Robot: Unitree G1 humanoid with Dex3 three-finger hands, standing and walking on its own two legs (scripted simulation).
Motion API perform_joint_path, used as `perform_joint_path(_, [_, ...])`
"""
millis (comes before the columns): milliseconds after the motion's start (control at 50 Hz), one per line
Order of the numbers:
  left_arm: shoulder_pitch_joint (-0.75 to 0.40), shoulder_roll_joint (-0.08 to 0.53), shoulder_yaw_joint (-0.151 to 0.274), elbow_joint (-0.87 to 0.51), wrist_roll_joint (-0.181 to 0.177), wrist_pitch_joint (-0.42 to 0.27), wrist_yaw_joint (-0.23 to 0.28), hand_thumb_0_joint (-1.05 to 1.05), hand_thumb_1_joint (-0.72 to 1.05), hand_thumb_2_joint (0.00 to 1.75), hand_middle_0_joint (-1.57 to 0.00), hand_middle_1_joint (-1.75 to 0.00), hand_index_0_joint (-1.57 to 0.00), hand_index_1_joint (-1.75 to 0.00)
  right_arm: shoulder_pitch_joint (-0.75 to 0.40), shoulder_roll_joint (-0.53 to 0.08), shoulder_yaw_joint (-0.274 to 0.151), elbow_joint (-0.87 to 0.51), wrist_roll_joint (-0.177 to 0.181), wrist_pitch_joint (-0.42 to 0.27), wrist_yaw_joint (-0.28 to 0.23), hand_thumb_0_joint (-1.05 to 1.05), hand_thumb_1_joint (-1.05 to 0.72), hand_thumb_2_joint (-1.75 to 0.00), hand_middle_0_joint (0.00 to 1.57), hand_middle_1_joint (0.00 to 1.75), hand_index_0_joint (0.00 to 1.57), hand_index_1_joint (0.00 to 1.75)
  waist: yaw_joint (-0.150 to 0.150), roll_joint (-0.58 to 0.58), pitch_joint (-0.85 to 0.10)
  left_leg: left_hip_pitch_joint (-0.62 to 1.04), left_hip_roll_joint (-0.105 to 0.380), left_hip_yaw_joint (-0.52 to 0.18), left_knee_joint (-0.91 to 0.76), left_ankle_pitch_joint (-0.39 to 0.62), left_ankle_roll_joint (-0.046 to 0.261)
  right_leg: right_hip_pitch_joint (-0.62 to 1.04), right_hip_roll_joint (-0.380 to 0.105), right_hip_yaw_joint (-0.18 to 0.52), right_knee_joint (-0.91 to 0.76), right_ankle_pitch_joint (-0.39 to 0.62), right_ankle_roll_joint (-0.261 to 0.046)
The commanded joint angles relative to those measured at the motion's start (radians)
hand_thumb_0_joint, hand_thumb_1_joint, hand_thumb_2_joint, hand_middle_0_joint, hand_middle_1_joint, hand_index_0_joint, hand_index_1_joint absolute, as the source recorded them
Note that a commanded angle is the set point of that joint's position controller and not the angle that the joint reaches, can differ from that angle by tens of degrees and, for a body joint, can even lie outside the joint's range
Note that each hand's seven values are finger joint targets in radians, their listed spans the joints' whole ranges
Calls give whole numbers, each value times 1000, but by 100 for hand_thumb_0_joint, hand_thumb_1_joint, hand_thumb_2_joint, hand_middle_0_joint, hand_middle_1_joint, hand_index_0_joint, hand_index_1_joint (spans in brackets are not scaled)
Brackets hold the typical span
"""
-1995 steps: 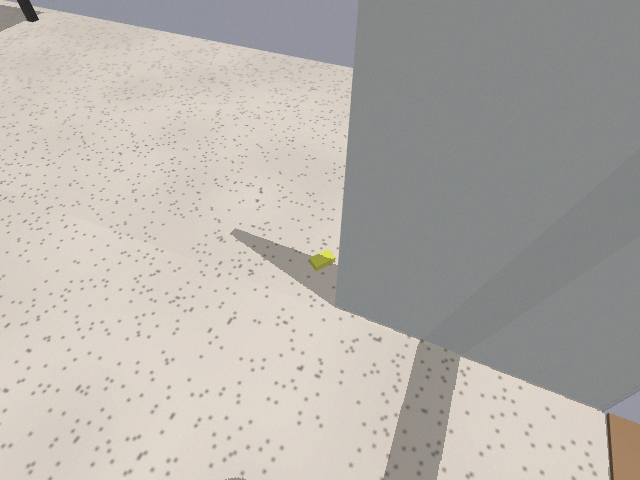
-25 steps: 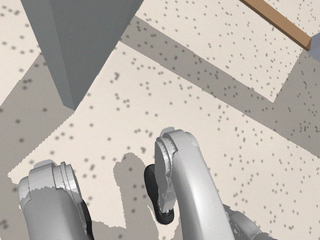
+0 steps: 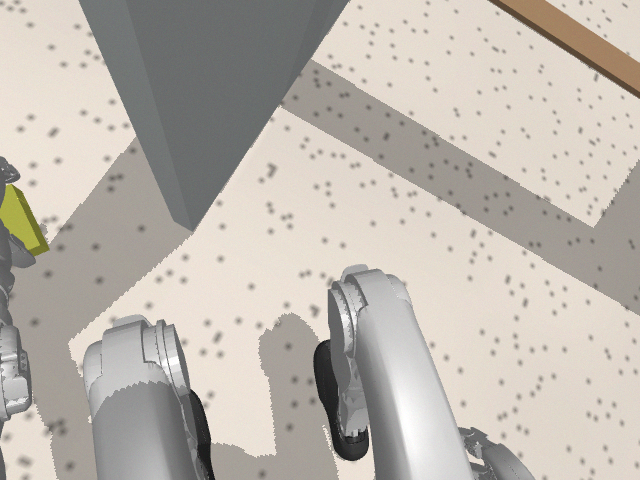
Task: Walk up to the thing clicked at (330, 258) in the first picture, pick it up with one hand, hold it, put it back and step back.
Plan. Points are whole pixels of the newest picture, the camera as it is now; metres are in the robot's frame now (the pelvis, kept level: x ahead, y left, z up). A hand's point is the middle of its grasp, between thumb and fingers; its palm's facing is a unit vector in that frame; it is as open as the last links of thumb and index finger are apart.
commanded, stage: lift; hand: left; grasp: from above
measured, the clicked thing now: (9, 225) +0.47 +0.32 -0.19
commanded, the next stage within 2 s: hold in 1.48 s
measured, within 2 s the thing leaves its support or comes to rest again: neither
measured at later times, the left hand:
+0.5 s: hand out of the picture +0.39 +0.31 +0.01, palm faces -0.38 -0.15 -0.91, open 10.8 cm
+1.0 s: hand out of the picture +0.34 +0.27 +0.21, palm faces -0.43 -0.20 -0.88, open 10.8 cm
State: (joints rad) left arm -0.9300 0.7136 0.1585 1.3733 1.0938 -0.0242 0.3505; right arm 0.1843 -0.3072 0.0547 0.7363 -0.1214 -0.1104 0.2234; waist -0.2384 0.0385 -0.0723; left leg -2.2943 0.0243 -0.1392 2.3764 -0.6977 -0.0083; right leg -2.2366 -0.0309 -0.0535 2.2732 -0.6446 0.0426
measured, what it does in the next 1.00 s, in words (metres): rises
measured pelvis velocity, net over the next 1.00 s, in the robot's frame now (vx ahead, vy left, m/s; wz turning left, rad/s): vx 0.03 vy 0.00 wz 0.09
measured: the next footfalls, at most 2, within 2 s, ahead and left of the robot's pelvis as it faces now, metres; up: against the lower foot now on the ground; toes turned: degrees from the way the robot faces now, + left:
none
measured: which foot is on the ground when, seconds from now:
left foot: down 0.00-1.00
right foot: down 0.00-1.00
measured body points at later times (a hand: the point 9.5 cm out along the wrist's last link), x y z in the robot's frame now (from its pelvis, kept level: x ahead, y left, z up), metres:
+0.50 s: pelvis -0.01 +0.00 +0.11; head +0.16 +0.04 +0.52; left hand +0.40 +0.32 +0.06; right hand +0.12 -0.27 -0.01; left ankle +0.07 +0.13 -0.31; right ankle +0.11 -0.13 -0.31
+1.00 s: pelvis +0.03 +0.00 +0.30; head +0.12 +0.01 +0.74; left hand +0.36 +0.28 +0.26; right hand +0.15 -0.26 +0.18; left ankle +0.07 +0.13 -0.31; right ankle +0.11 -0.13 -0.31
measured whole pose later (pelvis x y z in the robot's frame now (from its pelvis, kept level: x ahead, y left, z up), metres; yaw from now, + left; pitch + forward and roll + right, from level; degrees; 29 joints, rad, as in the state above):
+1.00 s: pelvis +0.03 +0.00 +0.30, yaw +5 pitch +19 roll -2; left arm -0.36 0.42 -0.15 0.78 0.90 0.21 0.11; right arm 0.21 -0.24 -0.01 0.73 0.04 -0.05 -0.06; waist -0.08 0.05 -0.16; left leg -1.15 0.06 -0.02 1.35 -0.54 -0.02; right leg -1.14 -0.03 -0.03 1.30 -0.50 0.02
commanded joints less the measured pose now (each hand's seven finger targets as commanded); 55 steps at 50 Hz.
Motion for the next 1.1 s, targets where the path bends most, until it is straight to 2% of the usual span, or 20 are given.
perform_joint_path(0, [-277,299,12,-218,-6,22,-21,0,92,50,-133,-26,-131,-28,209,-244,-108,-20,29,21,-22,0,-90,-90,20,30,20,30,29,294,-762,565,-30,110,-318,219,31,424,44,-77,-253,221,-81])
perform_joint_path(160, [-189,218,-22,-399,-29,6,-111,0,92,54,-133,-30,-131,-32,190,-218,-135,-74,59,59,-58,0,-90,-90,20,30,20,30,55,235,-736,616,-34,101,-431,149,36,481,40,-60,-344,162,-78])
perform_joint_path(180, [-177,189,-37,-423,-36,8,-115,0,92,53,-132,-31,-131,-32,189,-212,-139,-81,63,62,-63,0,-90,-90,20,30,20,30,55,231,-744,633,-33,105,-447,150,36,499,40,-59,-363,163,-78])
perform_joint_path(220, [-147,229,-3,-497,-51,13,-108,0,91,52,-131,-31,-129,-32,176,-213,-146,-94,73,68,-79,0,-90,-90,20,30,20,30,81,222,-764,652,-37,103,-480,126,37,527,40,-52,-398,134,-77])
perform_joint_path(280, [-116,168,-48,-546,-55,29,-124,0,90,52,-130,-28,-128,-30,158,-204,-152,-102,86,72,-101,0,-90,-90,20,30,20,30,70,218,-734,699,-32,82,-544,96,31,519,39,-53,-433,121,-76])
perform_joint_path(320, [-88,191,-33,-593,-57,42,-130,0,89,52,-130,-26,-128,-29,145,-202,-159,-110,97,77,-119,0,-90,-90,20,30,20,30,88,226,-749,743,-30,69,-587,88,30,543,39,-49,-455,118,-75])
perform_joint_path(400, [-36,129,-80,-685,-93,70,-156,0,93,54,-132,-28,-131,-30,119,-176,-160,-129,103,80,-150,0,-89,-90,20,30,20,30,83,177,-723,796,-29,79,-658,59,33,643,42,-29,-562,86,-68])
perform_joint_path(460, [13,112,-88,-734,-124,96,-174,0,92,54,-133,-26,-130,-29,94,-168,-159,-137,112,80,-176,0,-89,-90,20,30,20,30,96,193,-712,876,-25,69,-742,50,28,704,41,-26,-609,91,-63])
perform_joint_path(480, [-18,138,-77,-791,-129,103,-174,0,91,55,-133,-27,-130,-30,84,-171,-160,-142,115,82,-185,0,-89,-90,20,30,20,30,107,196,-742,923,-22,61,-769,43,27,730,41,-24,-629,90,-63])
perform_joint_path(540, [29,79,-114,-798,-138,141,-173,0,90,55,-132,-25,-129,-28,60,-153,-147,-135,125,83,-210,0,-89,-89,20,30,20,30,101,188,-685,993,-18,61,-849,45,23,788,40,-22,-700,96,-61])
perform_joint_path(640, [115,78,-116,-831,-144,199,-189,0,92,58,-135,-23,-131,-28,46,-133,-135,-127,139,83,-242,0,-89,-89,20,30,20,30,127,148,-679,1113,-21,92,-937,146,26,957,39,-3,-832,157,-60])
perform_joint_path(680, [137,5,-170,-824,-159,221,-197,0,90,61,-135,-24,-130,-29,39,-113,-125,-124,143,81,-253,0,-89,-90,20,30,20,30,110,117,-610,1136,-20,101,-977,145,28,1000,41,5,-896,151,-58])
perform_joint_path(720, [212,17,-156,-782,-159,237,-197,0,88,57,-133,-23,-129,-28,31,-108,-121,-117,149,76,-264,0,-89,-90,20,30,20,30,126,85,-560,1167,-23,103,-1033,140,27,1071,45,14,-952,136,-58])
perform_joint_path(780, [244,-9,-181,-786,-166,245,-207,0,83,56,-129,-23,-124,-28,34,-99,-119,-114,155,67,-279,0,-89,-90,20,30,20,30,133,49,-527,1224,-22,108,-1095,169,30,1162,47,26,-1033,160,-58])
perform_joint_path(800, [239,-47,-210,-782,-171,245,-211,0,82,55,-127,-24,-123,-28,36,-94,-118,-113,157,62,-284,0,-89,-90,20,30,20,30,120,47,-488,1237,-19,101,-1125,156,28,1170,48,28,-1057,150,-57])
perform_joint_path(840, [238,-40,-209,-789,-168,239,-214,0,80,52,-126,-23,-122,-28,42,-94,-119,-104,161,50,-292,0,-89,-90,20,30,20,30,137,53,-468,1298,-16,100,-1178,167,24,1214,50,32,-1102,153,-59])
perform_joint_path(900, [256,-106,-244,-779,-180,231,-205,0,77,51,-123,-23,-119,-27,42,-84,-116,-92,162,30,-299,0,-89,-90,20,30,20,30,141,57,-432,1380,-11,91,-1248,192,16,1267,52,34,-1156,175,-60])
perform_joint_path(940, [257,-84,-232,-787,-173,227,-189,0,78,48,-124,-22,-120,-26,48,-86,-120,-87,163,20,-303,0,-89,-90,20,30,20,30,151,57,-424,1426,-13,100,-1286,215,16,1322,52,40,-1207,190,-61])
perform_joint_path(1040, [245,-136,-262,-780,-169,233,-146,0,76,52,-122,-23,-118,-28,60,-73,-117,-63,161,1,-308,0,-89,-90,20,30,20,30,147,52,-397,1526,-18,121,-1370,302,17,1438,56,46,-1302,270,-58])
perform_joint_path(1080, [233,-121,-252,-762,-158,238,-130,0,76,52,-122,-25,-118,-29,82,-80,-120,-46,158,-2,-308,0,-89,-90,20,30,20,30,146,36,-406,1567,-20,123,-1394,363,17,1490,57,46,-1330,326,-56])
